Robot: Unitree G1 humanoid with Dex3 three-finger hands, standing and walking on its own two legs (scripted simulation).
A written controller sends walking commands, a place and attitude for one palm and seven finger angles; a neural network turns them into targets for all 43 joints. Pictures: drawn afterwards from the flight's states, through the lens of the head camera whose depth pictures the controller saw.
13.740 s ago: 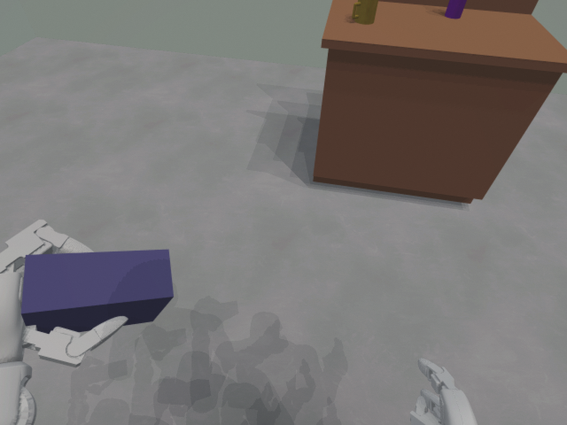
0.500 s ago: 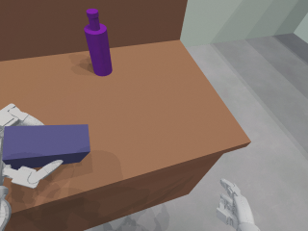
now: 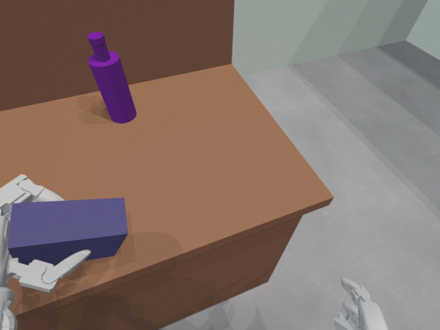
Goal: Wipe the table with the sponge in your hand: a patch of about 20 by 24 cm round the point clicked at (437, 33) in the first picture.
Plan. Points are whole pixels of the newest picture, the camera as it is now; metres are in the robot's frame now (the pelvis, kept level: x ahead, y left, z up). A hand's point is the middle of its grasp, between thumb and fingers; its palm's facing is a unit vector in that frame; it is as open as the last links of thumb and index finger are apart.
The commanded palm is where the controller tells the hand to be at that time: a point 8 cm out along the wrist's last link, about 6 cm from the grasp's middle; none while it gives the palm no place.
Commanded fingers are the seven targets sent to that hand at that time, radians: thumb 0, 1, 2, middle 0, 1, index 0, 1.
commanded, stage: come to a stop and stand still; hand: left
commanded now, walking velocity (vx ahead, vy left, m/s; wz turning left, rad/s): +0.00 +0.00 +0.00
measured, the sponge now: (88, 232) +0.23 +0.20 +0.12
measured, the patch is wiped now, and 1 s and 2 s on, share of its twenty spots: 0.00 0.00 0.00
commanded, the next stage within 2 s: look again from close up in 0.80 s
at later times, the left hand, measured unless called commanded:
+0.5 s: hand out of the picture +0.21 +0.33 +0.15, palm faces +0.38 -0.85 -0.37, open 9.7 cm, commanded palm +0.15 +0.35 +0.18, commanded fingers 0.00 0.10 1.30 -1.20 -1.60 -1.20 -1.60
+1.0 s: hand out of the picture +0.20 +0.30 +0.16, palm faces +0.36 -0.85 -0.40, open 9.7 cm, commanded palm +0.15 +0.33 +0.18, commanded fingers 0.00 0.10 1.30 -1.20 -1.60 -1.20 -1.60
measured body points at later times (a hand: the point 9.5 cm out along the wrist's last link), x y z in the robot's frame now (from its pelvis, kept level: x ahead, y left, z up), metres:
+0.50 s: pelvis -0.01 +0.07 +0.00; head +0.02 +0.11 +0.44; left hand +0.19 +0.37 +0.17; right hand +0.18 -0.14 -0.06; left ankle +0.01 +0.14 -0.74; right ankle +0.01 -0.09 -0.74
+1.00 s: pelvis -0.01 +0.05 +0.00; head +0.02 +0.08 +0.45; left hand +0.18 +0.34 +0.18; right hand +0.16 -0.17 -0.07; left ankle +0.01 +0.14 -0.74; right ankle +0.01 -0.09 -0.74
